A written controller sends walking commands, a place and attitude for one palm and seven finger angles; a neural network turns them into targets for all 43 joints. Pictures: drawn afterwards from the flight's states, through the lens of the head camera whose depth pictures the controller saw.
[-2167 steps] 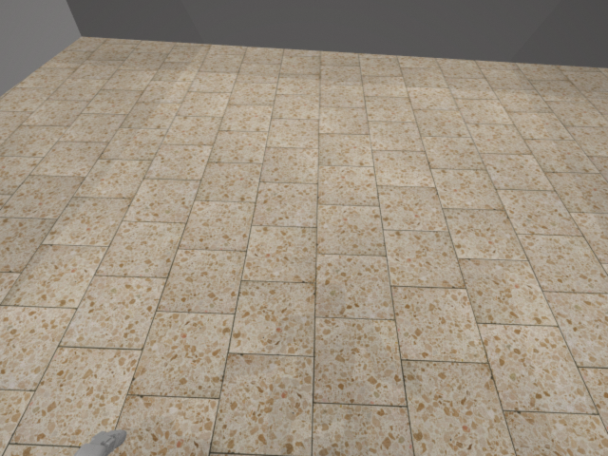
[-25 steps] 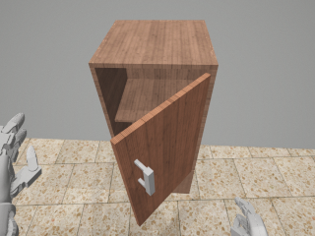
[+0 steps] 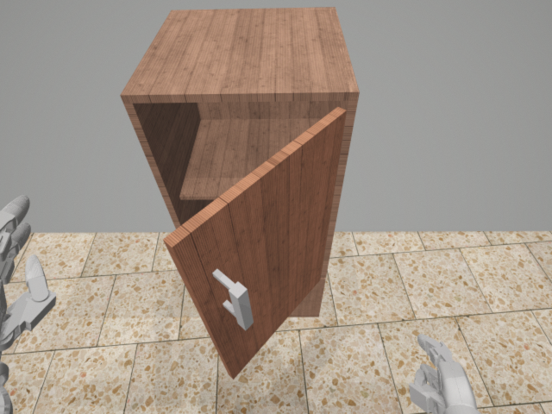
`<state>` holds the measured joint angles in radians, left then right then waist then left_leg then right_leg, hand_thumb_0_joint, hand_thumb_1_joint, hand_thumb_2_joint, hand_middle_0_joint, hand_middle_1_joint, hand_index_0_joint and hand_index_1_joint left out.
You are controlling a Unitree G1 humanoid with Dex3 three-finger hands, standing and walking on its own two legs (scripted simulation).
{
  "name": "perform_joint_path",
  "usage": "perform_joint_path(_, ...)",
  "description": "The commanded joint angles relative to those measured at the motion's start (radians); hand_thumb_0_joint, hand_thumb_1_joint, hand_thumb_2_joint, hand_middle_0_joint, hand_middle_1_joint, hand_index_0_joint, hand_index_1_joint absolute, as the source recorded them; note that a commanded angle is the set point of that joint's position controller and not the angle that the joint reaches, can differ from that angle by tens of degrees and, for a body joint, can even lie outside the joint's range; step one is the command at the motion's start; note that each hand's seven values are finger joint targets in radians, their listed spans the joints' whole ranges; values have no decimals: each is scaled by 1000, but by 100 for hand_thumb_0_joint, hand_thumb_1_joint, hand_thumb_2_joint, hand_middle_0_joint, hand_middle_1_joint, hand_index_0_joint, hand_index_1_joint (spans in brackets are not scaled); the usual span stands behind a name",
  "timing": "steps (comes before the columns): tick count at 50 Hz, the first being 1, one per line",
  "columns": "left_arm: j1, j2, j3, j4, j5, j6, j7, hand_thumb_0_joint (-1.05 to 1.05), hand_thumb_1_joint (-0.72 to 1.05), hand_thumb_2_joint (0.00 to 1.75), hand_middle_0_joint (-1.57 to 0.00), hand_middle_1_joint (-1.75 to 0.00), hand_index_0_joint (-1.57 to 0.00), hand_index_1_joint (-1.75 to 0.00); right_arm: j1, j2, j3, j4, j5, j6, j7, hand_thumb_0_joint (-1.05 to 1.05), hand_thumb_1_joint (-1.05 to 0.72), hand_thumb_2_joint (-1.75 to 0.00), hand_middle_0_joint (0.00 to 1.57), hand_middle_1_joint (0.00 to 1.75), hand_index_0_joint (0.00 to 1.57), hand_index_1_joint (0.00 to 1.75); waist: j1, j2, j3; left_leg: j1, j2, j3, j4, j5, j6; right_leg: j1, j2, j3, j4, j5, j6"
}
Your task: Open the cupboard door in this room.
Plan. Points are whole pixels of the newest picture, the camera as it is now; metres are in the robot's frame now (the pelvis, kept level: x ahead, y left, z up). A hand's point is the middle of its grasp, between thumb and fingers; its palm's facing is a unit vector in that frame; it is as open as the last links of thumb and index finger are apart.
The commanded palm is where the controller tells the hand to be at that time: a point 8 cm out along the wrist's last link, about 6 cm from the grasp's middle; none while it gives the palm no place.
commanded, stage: step back with the hand held close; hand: left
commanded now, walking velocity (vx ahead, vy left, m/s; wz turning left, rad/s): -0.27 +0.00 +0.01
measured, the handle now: (233, 300) +0.29 +0.10 -0.02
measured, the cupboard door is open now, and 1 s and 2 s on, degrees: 49 49 49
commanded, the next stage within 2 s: stop stepping back and stand still in 0.98 s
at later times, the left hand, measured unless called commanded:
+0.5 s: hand out of the picture +0.11 +0.30 +0.15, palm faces +0.45 -0.74 -0.50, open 7.4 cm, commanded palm +0.04 +0.33 +0.17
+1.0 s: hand out of the picture +0.01 +0.29 +0.17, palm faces +0.43 -0.81 -0.40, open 7.4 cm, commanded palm -0.05 +0.32 +0.17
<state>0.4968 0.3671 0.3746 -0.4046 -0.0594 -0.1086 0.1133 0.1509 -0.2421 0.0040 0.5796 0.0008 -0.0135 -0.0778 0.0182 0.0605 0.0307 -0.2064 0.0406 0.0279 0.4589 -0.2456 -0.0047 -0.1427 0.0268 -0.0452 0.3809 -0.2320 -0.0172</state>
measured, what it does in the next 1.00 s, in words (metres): walks backwards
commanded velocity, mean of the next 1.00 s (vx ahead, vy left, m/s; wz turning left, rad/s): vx -0.33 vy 0.00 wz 0.00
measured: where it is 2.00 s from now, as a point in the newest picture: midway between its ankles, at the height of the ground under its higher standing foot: outside the picture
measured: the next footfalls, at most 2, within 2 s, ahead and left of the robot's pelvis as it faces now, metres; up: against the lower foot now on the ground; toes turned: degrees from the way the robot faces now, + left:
right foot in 1.08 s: -0.28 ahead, -0.08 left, +0.00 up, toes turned -3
left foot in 1.22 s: -0.10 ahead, +0.09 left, +0.00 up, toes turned -3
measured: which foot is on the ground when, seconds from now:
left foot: down 0.00-1.00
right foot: down 0.00-0.72, up 0.74-1.00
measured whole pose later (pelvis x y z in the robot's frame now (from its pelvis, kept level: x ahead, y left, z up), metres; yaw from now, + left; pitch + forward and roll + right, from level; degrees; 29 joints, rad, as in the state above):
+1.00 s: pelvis -0.20 +0.03 -0.01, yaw -1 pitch +4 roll -5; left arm 0.54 0.43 0.45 -0.60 -0.07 -0.21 0.18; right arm 0.17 -0.15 0.02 0.63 -0.03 -0.13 -0.04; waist 0.01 0.00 -0.02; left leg -0.49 0.07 0.02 0.34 0.07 0.04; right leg -0.19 0.07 -0.02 0.73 -0.54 -0.01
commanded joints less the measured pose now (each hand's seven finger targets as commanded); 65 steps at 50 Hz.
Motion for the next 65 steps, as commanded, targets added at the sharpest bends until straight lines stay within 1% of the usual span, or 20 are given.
perform_joint_path(1,35,227,156,-289,1,-70,24,0,90,90,-20,-30,-20,-30,-85,-101,-54,-187,7,-22,-13,0,-90,-90,20,30,20,30,-7,-24,-232,112,18,0,9,439,31,29,-97,66,22,552,25)
perform_joint_path(10,96,237,189,-288,-3,-84,45,0,90,90,-20,-30,-20,-30,-78,-104,-65,-210,13,0,-19,0,-90,-90,20,30,20,30,-10,-4,-194,-21,42,-33,-32,340,31,13,-69,69,65,399,26)
perform_joint_path(23,-16,218,212,-316,57,-150,54,0,90,90,-20,-30,-20,-30,-55,-130,-64,-208,1,-86,-18,0,-90,-90,20,30,20,30,-9,115,-62,-618,166,-205,-241,-486,132,232,25,55,343,44,47)
perform_joint_path(26,-17,204,191,-302,44,-159,49,0,90,90,-20,-30,-20,-30,-32,-112,-65,-190,1,-105,-12,0,-90,-90,20,30,20,30,-26,-44,-52,-444,59,-123,-57,-372,86,21,-35,174,144,-2,9)
perform_joint_path(28,-6,215,175,-324,24,-161,54,0,90,90,-20,-30,-20,-30,-8,-102,-71,-158,1,-106,-1,0,-90,-90,20,30,20,30,-35,-173,-106,-147,-35,-35,194,-190,20,-260,-170,314,-70,-145,-62)
perform_joint_path(31,-40,219,149,-339,28,-154,70,0,90,90,-20,-30,-20,-30,-28,-81,-61,-128,-7,-97,4,0,-90,-90,20,30,20,30,-33,-231,-102,-35,-54,-22,382,-130,1,-400,-269,320,-128,-139,-110)
perform_joint_path(34,-66,239,165,-358,22,-149,74,0,90,90,-20,-30,-20,-30,-44,-93,-49,-130,-4,-89,-7,0,-90,-90,20,30,20,30,-43,-77,-38,-70,-6,-93,26,-107,21,-376,-128,162,18,-127,-21)
perform_joint_path(36,-61,256,215,-397,35,-174,78,0,90,90,-20,-30,-20,-30,-63,-124,-55,-147,-11,-109,-17,0,-90,-90,20,30,20,30,-18,246,-74,-364,248,-392,-261,-199,128,-107,44,41,440,-103,44)
perform_joint_path(38,-35,268,243,-370,39,-190,75,0,90,90,-20,-30,-20,-30,-49,-85,-66,-130,-24,-136,-7,0,-90,-90,20,30,20,30,-26,259,-138,-458,329,-461,-390,-422,178,-35,75,114,816,-234,36)
perform_joint_path(41,5,224,217,-373,25,-180,77,0,90,90,-20,-30,-20,-30,-48,-84,-78,-108,-23,-151,15,0,-90,-90,20,30,20,30,-13,81,-146,-212,262,-311,-236,-154,177,-209,39,107,739,-238,30)
perform_joint_path(50,5,228,161,-394,-18,-163,62,0,90,90,-20,-30,-20,-30,-25,-78,-56,-54,-34,-159,28,0,-90,-90,20,30,20,30,-18,211,-259,45,164,-163,-307,-23,13,-56,61,-29,59,-276,-18)
perform_joint_path(52,9,289,206,-404,-24,-183,50,0,90,90,-20,-30,-20,-30,-21,-61,-53,-57,-31,-130,31,0,-90,-90,20,30,20,30,-19,49,-265,122,105,-63,-92,149,-28,-106,-52,74,-160,-115,-66)
perform_joint_path(54,4,357,261,-422,-34,-201,56,0,90,90,-20,-30,-20,-30,-76,-42,-34,-72,-18,-112,19,0,-90,-90,20,30,20,30,-3,-159,-223,32,-4,-20,251,-28,-33,-222,-286,247,-172,221,-106)
perform_joint_path(55,13,389,296,-411,-25,-207,61,0,90,90,-20,-30,-20,-30,-101,-49,-22,-91,-21,-124,12,0,-90,-90,20,30,20,30,9,-154,-181,-73,-34,1,368,-115,-33,-213,-322,214,-136,382,-103)
perform_joint_path(57,51,325,258,-366,-3,-177,47,0,90,90,-20,-30,-20,-30,-86,-59,-30,-109,5,-132,8,0,-90,-90,20,30,20,30,-4,-262,-194,-163,-50,-17,379,-66,-12,-66,-239,115,17,589,-81)
perform_joint_path(58,84,330,282,-352,-11,-149,46,0,90,90,-20,-30,-20,-30,-96,-64,-25,-123,0,-125,3,0,-90,-90,20,30,20,30,-18,-217,-222,-107,-38,0,259,47,-4,-49,-203,79,72,584,-61)
perform_joint_path(60,103,275,244,-335,-28,-117,46,0,90,90,-20,-30,-20,-30,-43,-74,-23,-102,8,-117,-12,0,-90,-90,20,30,20,30,-51,14,-230,149,-22,-30,57,422,30,-147,-83,-27,211,370,21)
perform_joint_path(61,66,274,233,-340,-26,-117,46,0,90,90,-20,-30,-20,-30,-44,-100,-30,-100,2,-130,-13,0,-90,-90,20,30,20,30,-35,154,-221,173,68,-157,-19,476,78,-193,-4,-28,294,100,47)
perform_joint_path(63,-17,235,171,-244,-29,-126,47,0,90,90,-20,-30,-20,-30,-18,-106,-34,-84,10,-169,-7,0,-90,-90,20,30,20,30,-38,126,-94,-11,198,-410,-243,-33,138,-193,27,60,393,-372,42)
perform_joint_path(65,2,262,203,-218,-4,-114,63,0,90,90,-20,-30,-20,-30,-38,-91,-22,-81,-14,-169,-14,0,-90,-90,20,30,20,30,-22,169,-52,-236,182,-373,-393,-414,88,-50,21,21,343,-337,10)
